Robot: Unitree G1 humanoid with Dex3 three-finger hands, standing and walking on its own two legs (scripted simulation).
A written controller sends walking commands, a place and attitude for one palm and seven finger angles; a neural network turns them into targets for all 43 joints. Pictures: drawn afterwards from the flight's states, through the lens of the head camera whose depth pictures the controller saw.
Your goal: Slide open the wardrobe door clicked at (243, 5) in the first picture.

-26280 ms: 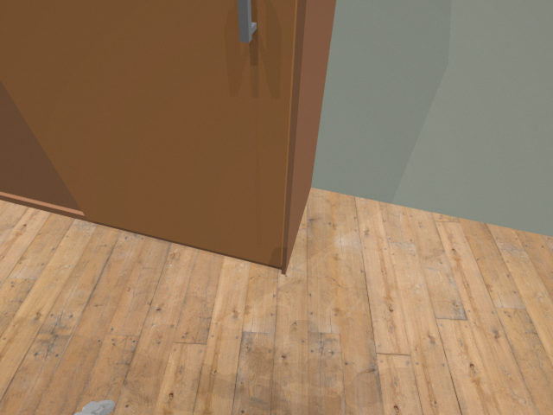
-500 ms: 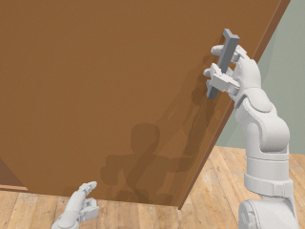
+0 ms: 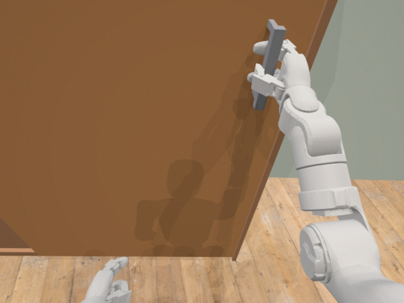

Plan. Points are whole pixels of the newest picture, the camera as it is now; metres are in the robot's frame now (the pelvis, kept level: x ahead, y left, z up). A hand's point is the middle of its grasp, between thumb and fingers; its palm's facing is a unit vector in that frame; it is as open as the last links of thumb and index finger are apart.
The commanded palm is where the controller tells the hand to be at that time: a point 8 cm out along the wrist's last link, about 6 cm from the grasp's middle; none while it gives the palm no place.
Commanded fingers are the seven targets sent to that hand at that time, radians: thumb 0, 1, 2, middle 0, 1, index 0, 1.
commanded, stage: step sideways, sliding the door along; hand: right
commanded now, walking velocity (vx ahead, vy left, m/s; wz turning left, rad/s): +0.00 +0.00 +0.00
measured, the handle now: (265, 66) +0.48 -0.10 +0.27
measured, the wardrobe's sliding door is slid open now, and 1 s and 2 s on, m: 0.00 0.07 0.30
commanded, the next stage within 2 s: none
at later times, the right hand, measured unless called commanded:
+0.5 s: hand (248, 83) +0.44 -0.07 +0.26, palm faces +0.22 +0.97 -0.08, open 6.2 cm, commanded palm +0.41 -0.05 +0.27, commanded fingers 0.00 -0.90 -0.90 0.45 1.40 0.45 1.40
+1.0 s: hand (216, 80) +0.45 -0.01 +0.25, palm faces +0.39 +0.92 -0.08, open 6.5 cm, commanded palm +0.41 +0.04 +0.25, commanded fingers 0.00 -0.90 -0.90 0.45 1.40 0.45 1.40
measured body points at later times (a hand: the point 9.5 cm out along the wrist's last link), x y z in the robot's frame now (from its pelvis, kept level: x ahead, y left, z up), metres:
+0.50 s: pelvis +0.01 +0.09 -0.02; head +0.08 +0.09 +0.42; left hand +0.17 +0.31 -0.15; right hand +0.42 -0.12 +0.26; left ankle +0.03 +0.19 -0.74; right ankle -0.01 -0.07 -0.72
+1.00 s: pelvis +0.08 +0.20 -0.02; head +0.19 +0.21 +0.41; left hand +0.37 +0.36 -0.13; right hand +0.42 -0.05 +0.26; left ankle +0.14 +0.35 -0.74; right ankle +0.03 +0.06 -0.72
